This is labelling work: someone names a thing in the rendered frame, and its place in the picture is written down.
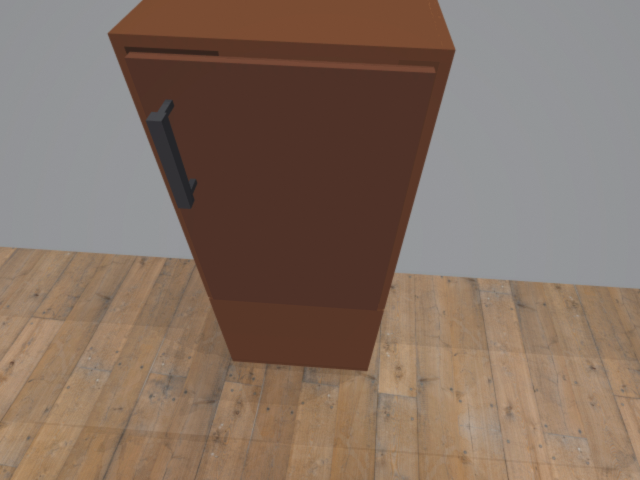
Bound handle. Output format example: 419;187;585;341
146;99;197;209

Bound cupboard door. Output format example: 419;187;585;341
125;52;436;311

